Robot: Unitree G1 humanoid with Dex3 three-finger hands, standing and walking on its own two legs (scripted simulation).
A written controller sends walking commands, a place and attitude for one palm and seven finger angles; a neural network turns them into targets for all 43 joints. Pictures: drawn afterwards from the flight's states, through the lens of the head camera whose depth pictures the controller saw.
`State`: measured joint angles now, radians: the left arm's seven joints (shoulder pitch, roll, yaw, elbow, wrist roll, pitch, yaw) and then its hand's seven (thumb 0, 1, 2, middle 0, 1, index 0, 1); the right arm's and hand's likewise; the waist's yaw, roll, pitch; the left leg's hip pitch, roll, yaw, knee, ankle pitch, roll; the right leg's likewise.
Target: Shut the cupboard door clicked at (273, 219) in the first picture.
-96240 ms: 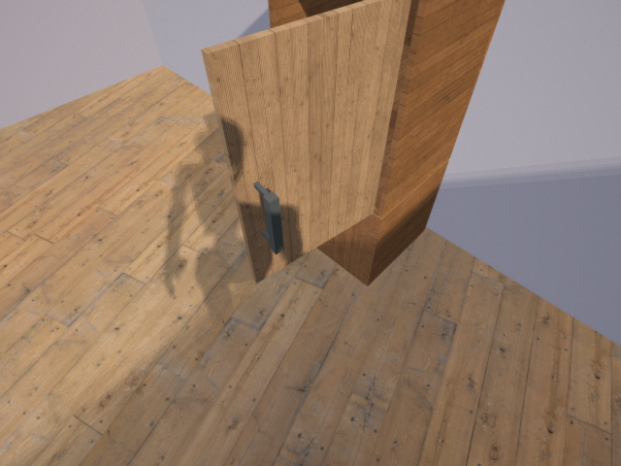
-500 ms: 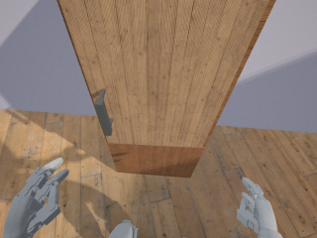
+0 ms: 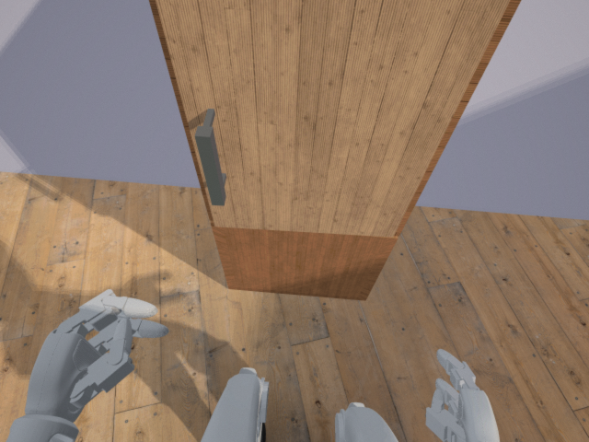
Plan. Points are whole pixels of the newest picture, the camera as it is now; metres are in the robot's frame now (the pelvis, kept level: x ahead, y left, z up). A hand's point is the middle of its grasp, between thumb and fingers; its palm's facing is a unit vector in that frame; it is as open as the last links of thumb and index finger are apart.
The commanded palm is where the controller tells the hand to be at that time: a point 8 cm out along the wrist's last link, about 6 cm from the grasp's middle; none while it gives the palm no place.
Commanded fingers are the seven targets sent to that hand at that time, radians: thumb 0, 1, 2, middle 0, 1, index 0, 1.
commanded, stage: raise the hand and make a fist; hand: left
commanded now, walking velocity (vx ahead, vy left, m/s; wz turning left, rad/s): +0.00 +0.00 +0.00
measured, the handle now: (214, 160) +0.53 +0.19 +0.03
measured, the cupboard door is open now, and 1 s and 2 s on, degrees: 2 2 2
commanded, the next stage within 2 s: bring the fist close to the handle in 1.12 s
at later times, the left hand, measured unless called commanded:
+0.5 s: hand (129, 363) +0.20 +0.21 +0.05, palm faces +0.04 -1.00 -0.02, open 3.1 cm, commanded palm +0.18 +0.26 +0.05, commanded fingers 0.00 0.90 0.90 -1.30 -1.50 -1.30 -1.50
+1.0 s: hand (156, 335) +0.23 +0.19 +0.05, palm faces +0.03 -1.00 -0.02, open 3.1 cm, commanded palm +0.21 +0.24 +0.05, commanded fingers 0.00 0.90 0.90 -1.30 -1.50 -1.30 -1.50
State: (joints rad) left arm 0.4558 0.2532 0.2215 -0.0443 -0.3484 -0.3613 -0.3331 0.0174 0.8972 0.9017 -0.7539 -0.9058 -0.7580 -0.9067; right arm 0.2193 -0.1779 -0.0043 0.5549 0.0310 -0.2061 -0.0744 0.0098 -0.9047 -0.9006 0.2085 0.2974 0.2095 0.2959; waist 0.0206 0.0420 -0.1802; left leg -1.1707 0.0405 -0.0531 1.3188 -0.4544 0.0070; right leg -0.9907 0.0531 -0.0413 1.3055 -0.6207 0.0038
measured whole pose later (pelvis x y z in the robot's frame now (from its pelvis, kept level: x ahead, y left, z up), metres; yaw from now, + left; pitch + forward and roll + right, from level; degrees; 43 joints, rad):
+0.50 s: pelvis -0.01 +0.01 +0.00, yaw +1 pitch +16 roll -6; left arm 0.44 0.26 0.12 -0.07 -0.26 -0.39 -0.19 0.02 0.90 0.90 -1.21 -1.40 -1.21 -1.40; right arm 0.21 -0.22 0.04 0.49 0.01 -0.20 -0.05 0.01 -0.90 -0.90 0.21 0.30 0.21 0.30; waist 0.00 0.04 -0.18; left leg -1.15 0.02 -0.07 1.31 -0.43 0.02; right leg -0.96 0.04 -0.06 1.28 -0.60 0.02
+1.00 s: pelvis +0.01 +0.00 +0.00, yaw +1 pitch +17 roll -4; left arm 0.40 0.24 0.13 -0.05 -0.27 -0.39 -0.20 0.02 0.90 0.90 -1.30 -1.50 -1.30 -1.50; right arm 0.23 -0.23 0.00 0.51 0.01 -0.15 -0.06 0.01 -0.91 -0.90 0.21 0.30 0.21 0.30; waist 0.00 0.04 -0.19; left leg -1.16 0.03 -0.07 1.32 -0.47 0.00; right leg -0.97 0.05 -0.05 1.30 -0.64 0.00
